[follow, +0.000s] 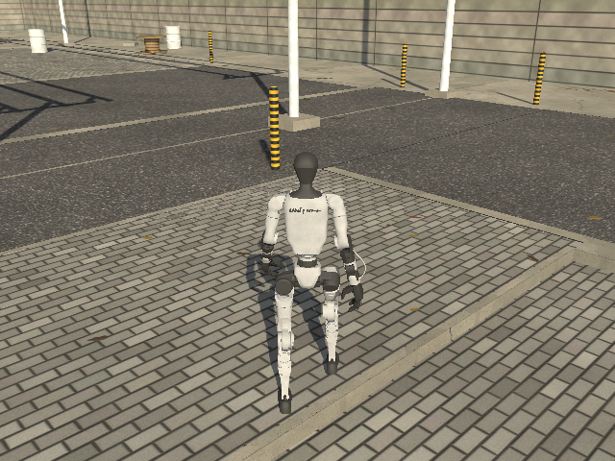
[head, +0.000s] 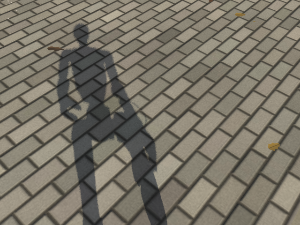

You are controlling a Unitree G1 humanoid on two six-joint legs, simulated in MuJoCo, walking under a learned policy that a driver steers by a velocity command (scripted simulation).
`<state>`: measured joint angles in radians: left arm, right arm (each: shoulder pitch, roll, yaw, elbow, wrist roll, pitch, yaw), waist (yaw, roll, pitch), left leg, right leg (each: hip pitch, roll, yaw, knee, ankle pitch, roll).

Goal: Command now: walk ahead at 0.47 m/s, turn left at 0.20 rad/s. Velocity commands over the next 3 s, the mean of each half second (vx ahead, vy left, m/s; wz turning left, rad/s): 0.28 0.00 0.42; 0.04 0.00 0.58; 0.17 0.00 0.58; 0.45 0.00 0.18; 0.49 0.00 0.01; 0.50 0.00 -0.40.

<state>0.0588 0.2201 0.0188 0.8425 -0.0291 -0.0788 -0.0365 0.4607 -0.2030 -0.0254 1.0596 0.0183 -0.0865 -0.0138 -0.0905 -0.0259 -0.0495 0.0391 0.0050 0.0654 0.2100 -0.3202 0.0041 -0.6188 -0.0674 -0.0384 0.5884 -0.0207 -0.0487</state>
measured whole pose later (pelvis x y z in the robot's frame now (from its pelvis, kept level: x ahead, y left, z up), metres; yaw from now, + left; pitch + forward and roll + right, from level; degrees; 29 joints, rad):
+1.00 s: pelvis +0.25 -0.02 -0.01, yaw +32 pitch +3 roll -1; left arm 0.14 0.26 0.06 0.77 -0.01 -0.02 0.04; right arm 0.15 -0.27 -0.09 0.64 0.01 0.04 -0.04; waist -0.01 0.03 0.00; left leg -0.45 -0.13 -0.20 0.49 -0.08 0.03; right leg -0.36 0.03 0.07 0.61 -0.31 0.02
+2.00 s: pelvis +0.41 +0.20 -0.03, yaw +54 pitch +3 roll +0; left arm 0.00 0.26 0.03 0.66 0.00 -0.10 -0.06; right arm 0.45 -0.30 -0.06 0.81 0.01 -0.04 -0.01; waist -0.07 0.00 0.04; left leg 0.08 0.01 -0.02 0.50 -0.50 0.02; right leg -0.56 0.01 -0.07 0.55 -0.04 -0.09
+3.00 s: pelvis +0.73 +0.65 -0.01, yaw +38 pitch +2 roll +2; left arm 0.09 0.25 0.05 0.68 -0.02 -0.02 -0.06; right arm 0.32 -0.28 -0.08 0.83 0.02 -0.07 -0.01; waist -0.07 -0.03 0.03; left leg 0.10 0.03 0.28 0.29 -0.40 -0.04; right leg -0.61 -0.07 -0.04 0.66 -0.09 -0.07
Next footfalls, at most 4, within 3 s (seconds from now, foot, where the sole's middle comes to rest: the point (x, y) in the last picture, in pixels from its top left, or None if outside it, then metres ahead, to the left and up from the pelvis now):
0.06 right None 0.20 -0.14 -0.78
0.54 left None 0.33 0.12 -0.78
1.02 right None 0.36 -0.11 -0.78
1.50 left None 0.19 0.12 -0.78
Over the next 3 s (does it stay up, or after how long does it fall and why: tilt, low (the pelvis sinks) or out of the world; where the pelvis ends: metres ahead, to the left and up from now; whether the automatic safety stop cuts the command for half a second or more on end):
stays up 0.73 0.65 -0.01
